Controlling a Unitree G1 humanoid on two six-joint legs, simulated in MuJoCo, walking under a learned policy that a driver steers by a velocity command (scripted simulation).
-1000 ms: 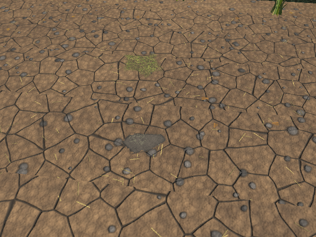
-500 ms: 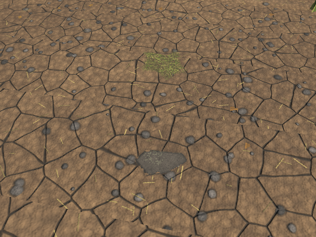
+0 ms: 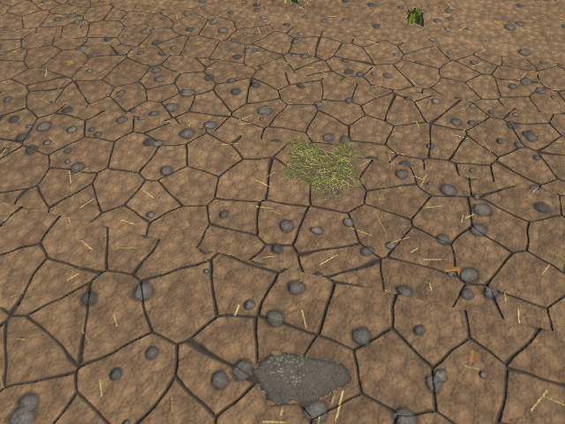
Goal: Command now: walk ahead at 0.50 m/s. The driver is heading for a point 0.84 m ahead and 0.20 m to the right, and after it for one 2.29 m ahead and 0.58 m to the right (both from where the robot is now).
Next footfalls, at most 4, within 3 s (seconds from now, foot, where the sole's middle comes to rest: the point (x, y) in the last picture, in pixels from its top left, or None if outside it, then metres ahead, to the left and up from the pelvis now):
0.12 left None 0.19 0.13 -0.78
0.72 right None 0.53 -0.08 -0.95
1.18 left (281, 393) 0.64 0.08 -0.95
1.50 right None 0.47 -0.06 -0.95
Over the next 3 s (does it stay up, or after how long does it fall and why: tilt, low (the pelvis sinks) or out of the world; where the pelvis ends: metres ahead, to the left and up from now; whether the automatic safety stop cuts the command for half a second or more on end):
stays up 0.78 -0.10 -0.19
